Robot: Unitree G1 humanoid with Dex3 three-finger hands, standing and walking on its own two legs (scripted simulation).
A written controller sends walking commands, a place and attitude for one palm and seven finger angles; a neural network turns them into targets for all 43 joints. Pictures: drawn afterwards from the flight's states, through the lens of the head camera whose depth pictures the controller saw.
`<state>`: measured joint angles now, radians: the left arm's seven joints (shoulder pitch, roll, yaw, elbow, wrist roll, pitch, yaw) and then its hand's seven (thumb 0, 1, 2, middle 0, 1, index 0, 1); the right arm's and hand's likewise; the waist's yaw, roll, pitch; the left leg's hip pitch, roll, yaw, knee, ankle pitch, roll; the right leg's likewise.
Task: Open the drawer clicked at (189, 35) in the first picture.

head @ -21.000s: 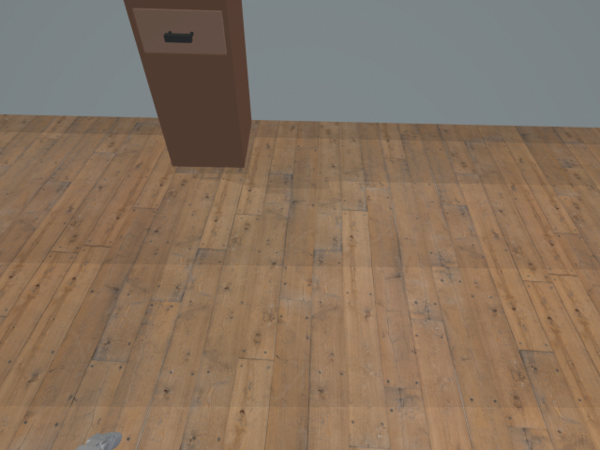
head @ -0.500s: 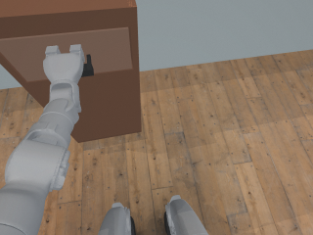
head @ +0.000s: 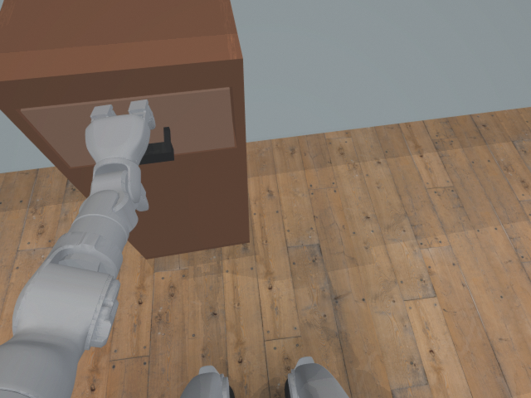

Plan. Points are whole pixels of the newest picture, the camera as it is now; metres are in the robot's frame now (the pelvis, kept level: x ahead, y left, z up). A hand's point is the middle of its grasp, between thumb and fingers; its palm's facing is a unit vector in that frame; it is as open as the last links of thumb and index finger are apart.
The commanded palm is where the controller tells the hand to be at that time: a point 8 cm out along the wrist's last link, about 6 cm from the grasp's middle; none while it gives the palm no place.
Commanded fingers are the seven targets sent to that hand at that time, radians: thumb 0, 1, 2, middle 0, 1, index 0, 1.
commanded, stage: lift the fingers back up to retry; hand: left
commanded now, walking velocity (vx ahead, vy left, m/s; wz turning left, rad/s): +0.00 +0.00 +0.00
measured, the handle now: (143, 144) +0.56 +0.18 -0.03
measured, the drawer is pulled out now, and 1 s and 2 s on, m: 0.00 0.00 0.00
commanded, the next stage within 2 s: re-aim the fingers above the handle in 0.34 s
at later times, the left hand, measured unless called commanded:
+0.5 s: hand (129, 159) +0.49 +0.18 +0.02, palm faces -0.02 -0.06 -1.00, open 13.9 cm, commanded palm +0.47 +0.18 +0.08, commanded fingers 0.00 -0.50 0.30 -0.30 -1.20 -0.30 -1.20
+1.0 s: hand (136, 153) +0.50 +0.17 +0.03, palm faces -0.01 -0.03 -1.00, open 13.9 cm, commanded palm +0.48 +0.18 +0.08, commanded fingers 0.00 -0.50 0.30 -0.30 -1.20 -0.30 -1.20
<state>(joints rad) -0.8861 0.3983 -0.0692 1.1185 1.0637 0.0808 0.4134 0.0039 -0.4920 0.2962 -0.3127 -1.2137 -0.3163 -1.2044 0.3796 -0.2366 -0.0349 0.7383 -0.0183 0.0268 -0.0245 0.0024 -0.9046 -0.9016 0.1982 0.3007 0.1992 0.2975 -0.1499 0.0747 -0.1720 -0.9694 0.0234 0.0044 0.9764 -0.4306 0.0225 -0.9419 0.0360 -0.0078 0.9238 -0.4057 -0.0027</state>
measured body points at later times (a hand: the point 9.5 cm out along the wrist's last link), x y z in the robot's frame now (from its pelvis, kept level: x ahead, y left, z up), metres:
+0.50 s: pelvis +0.03 +0.00 +0.02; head +0.13 +0.00 +0.46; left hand +0.49 +0.18 +0.07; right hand +0.08 -0.27 -0.11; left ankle +0.01 +0.10 -0.68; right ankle +0.01 -0.12 -0.68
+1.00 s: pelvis +0.01 -0.01 +0.02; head +0.12 -0.01 +0.46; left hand +0.49 +0.17 +0.08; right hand +0.02 -0.28 -0.11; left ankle +0.01 +0.10 -0.68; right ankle +0.01 -0.12 -0.68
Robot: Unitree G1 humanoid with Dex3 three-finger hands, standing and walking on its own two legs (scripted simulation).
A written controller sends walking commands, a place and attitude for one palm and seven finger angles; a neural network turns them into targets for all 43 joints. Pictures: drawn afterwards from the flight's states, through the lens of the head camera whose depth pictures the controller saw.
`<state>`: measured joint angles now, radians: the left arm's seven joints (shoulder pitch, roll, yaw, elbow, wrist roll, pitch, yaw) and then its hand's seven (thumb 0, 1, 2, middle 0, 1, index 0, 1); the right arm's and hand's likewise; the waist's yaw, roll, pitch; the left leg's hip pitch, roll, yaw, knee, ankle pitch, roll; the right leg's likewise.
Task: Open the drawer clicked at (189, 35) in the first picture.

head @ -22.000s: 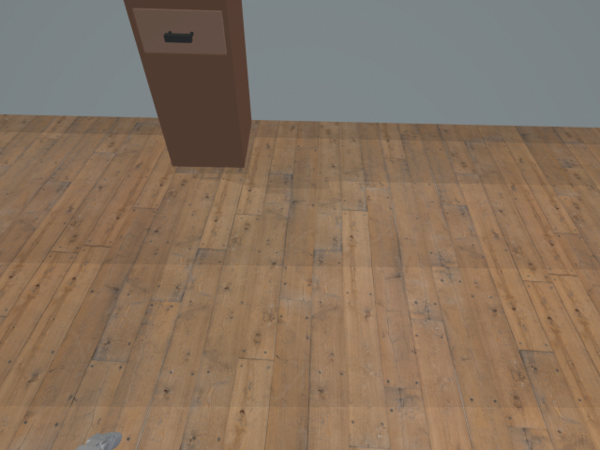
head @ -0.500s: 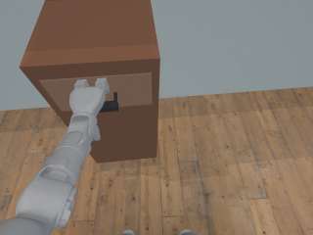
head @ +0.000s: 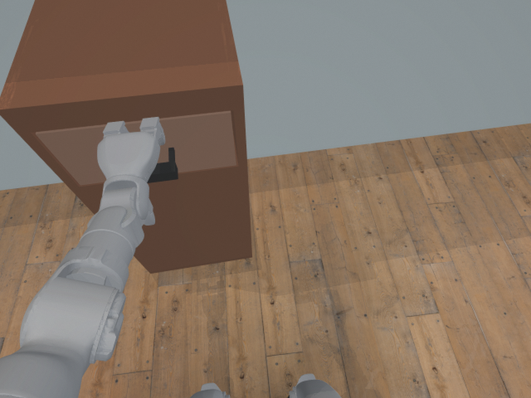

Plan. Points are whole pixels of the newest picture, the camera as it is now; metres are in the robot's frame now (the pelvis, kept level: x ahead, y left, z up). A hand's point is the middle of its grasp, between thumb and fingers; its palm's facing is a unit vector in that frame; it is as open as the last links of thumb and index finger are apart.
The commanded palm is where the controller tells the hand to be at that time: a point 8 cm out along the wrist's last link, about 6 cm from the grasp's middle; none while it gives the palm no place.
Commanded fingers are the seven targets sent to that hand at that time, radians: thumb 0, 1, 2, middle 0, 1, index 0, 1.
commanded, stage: re-aim the fingers above the handle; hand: left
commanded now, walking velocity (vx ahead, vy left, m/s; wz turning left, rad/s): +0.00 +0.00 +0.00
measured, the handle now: (149, 164) +0.54 +0.19 -0.05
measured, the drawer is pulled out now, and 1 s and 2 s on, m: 0.00 0.00 0.00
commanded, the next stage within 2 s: lower the fingers behind the handle in 1.46 s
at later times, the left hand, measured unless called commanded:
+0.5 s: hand (129, 171) +0.49 +0.20 +0.01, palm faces -0.03 +0.01 -1.00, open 13.9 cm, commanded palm +0.46 +0.19 +0.06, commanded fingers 0.00 -0.50 0.30 -0.30 -1.20 -0.30 -1.20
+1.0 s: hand (125, 175) +0.48 +0.21 +0.00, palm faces -0.03 +0.01 -1.00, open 13.9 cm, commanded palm +0.46 +0.20 +0.06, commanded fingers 0.00 -0.50 0.30 -0.30 -1.20 -0.30 -1.20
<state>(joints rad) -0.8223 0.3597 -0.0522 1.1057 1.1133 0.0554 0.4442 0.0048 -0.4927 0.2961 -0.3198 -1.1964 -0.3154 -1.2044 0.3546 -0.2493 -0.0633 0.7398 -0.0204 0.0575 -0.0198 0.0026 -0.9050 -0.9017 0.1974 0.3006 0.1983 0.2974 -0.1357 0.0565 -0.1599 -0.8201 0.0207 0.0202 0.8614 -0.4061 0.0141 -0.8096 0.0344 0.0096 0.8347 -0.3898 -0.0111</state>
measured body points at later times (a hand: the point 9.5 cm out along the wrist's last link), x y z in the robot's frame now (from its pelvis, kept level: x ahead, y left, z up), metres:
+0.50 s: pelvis +0.00 +0.00 +0.00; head +0.11 -0.01 +0.44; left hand +0.48 +0.19 +0.06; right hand +0.02 -0.26 -0.14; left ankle -0.01 +0.11 -0.69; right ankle -0.01 -0.12 -0.69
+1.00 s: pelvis +0.01 +0.01 +0.00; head +0.11 +0.00 +0.44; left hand +0.48 +0.20 +0.06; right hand +0.03 -0.25 -0.14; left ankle -0.01 +0.11 -0.69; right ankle -0.01 -0.12 -0.69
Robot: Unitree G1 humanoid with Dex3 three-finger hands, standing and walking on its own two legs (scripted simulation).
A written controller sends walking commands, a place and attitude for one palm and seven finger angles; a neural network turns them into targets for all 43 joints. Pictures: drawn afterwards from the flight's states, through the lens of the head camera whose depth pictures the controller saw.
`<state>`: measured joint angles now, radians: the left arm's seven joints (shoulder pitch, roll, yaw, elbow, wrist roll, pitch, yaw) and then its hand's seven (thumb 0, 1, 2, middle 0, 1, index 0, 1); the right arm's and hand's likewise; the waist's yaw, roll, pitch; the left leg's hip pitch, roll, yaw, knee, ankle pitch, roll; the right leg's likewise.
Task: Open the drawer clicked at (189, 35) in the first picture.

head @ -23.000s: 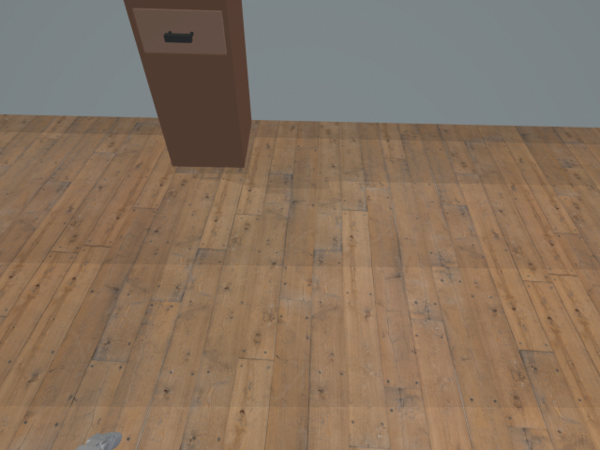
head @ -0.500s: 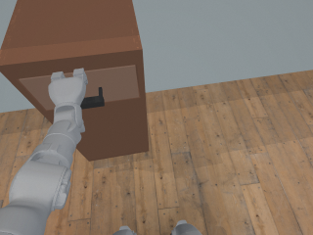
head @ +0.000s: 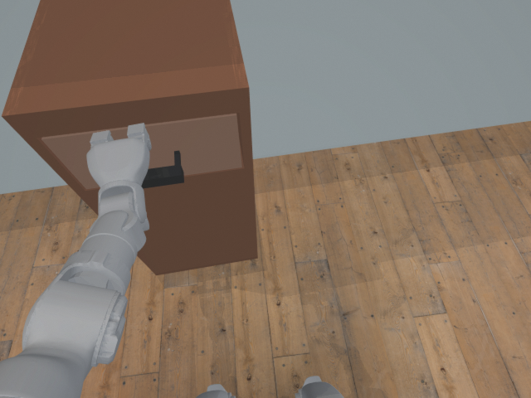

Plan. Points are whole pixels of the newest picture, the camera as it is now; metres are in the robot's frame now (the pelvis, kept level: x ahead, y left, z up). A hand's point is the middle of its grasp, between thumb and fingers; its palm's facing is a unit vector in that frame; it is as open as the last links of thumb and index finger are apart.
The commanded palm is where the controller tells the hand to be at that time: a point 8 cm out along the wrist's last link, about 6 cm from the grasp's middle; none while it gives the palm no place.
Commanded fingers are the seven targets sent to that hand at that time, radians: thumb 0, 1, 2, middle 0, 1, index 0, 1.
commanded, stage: re-aim the fingers above the handle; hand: left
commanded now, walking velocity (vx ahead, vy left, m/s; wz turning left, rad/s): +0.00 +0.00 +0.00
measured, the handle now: (155, 168) +0.53 +0.18 -0.05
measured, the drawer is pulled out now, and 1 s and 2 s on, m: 0.00 0.00 0.00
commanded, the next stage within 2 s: lower the fingers behind the handle in 0.46 s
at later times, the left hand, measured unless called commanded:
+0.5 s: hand (125, 180) +0.47 +0.21 +0.01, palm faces -0.04 +0.05 -1.00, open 13.9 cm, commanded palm +0.45 +0.18 +0.06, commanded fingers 0.00 -0.50 0.30 -0.30 -1.20 -0.30 -1.20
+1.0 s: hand (134, 194) +0.46 +0.21 -0.03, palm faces -0.06 +0.02 -1.00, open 13.9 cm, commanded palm +0.46 +0.19 +0.03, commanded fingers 0.00 -0.50 0.30 -0.30 -1.20 -0.30 -1.20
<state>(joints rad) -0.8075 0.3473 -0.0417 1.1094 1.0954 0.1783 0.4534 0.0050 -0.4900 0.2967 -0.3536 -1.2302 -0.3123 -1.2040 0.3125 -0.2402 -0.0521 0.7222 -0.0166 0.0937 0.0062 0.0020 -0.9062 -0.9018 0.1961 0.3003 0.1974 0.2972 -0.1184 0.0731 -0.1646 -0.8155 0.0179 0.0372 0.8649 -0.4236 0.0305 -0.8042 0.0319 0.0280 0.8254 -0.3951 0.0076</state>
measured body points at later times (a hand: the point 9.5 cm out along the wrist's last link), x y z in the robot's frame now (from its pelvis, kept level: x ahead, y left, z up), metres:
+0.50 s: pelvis -0.01 -0.01 +0.00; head +0.10 -0.02 +0.43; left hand +0.47 +0.20 +0.06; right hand +0.01 -0.28 -0.14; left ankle -0.02 +0.10 -0.69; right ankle -0.01 -0.13 -0.69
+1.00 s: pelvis -0.01 -0.01 -0.01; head +0.12 -0.02 +0.42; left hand +0.46 +0.20 +0.03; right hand +0.01 -0.28 -0.15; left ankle -0.02 +0.10 -0.69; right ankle -0.01 -0.13 -0.69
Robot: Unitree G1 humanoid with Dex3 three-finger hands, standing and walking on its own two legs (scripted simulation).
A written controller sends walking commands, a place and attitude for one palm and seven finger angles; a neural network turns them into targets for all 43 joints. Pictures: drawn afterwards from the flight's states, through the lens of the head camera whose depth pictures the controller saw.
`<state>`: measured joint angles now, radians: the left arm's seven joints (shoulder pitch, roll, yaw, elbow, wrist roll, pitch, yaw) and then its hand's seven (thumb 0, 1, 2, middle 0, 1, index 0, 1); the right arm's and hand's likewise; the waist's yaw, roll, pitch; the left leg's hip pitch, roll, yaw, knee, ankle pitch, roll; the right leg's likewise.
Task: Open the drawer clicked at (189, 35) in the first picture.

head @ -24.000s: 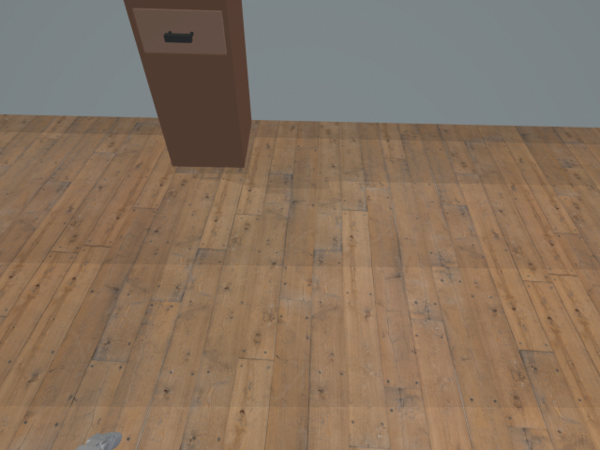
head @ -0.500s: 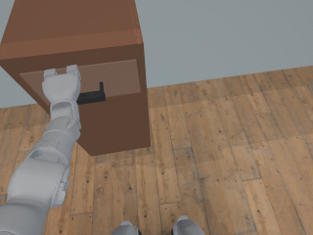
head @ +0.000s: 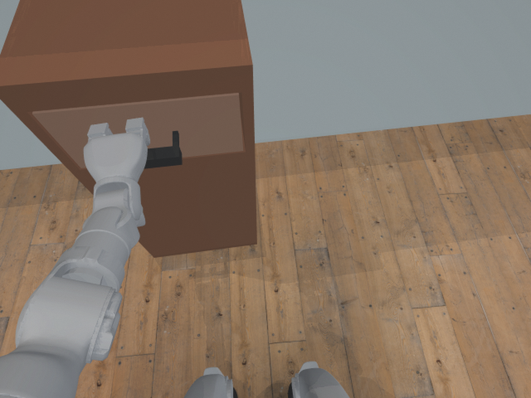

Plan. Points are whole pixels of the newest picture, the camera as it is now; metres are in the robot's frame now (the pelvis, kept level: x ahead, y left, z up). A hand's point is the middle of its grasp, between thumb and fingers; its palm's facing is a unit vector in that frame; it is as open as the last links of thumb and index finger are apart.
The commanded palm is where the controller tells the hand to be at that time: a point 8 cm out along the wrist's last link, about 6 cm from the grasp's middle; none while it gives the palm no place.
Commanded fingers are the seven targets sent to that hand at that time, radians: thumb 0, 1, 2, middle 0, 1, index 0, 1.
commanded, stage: lower the fingers behind the handle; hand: left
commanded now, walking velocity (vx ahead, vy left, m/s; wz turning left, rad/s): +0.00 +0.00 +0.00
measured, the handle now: (152, 148) +0.55 +0.18 -0.03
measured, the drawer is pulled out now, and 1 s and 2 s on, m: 0.00 0.00 0.00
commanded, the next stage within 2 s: lift the fingers back up to retry in 1.16 s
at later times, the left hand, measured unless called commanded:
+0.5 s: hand (150, 173) +0.49 +0.18 -0.03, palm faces +0.01 +0.00 -1.00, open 13.8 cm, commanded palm +0.47 +0.18 +0.01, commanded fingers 0.00 -0.50 0.30 -0.30 -1.20 -0.30 -1.20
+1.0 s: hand (151, 173) +0.49 +0.18 -0.03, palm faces +0.01 +0.01 -1.00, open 13.9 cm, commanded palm +0.46 +0.18 -0.01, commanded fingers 0.00 -0.50 0.30 -0.30 -1.20 -0.30 -1.20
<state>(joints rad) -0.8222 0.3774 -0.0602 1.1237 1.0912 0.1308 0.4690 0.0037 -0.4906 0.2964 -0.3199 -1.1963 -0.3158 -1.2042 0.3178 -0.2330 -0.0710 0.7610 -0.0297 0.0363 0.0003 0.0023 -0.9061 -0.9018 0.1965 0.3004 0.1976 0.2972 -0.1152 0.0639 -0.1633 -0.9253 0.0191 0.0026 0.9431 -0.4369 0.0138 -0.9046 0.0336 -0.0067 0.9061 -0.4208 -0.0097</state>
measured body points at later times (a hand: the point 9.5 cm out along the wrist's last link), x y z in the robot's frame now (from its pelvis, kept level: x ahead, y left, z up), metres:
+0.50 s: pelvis -0.01 +0.01 -0.02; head +0.12 +0.00 +0.41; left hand +0.48 +0.17 +0.02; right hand -0.01 -0.26 -0.15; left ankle -0.01 +0.11 -0.68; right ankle -0.01 -0.12 -0.68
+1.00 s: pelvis -0.04 +0.01 -0.04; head +0.10 +0.01 +0.39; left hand +0.48 +0.17 +0.02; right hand -0.04 -0.26 -0.16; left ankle -0.01 +0.11 -0.68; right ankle -0.01 -0.12 -0.68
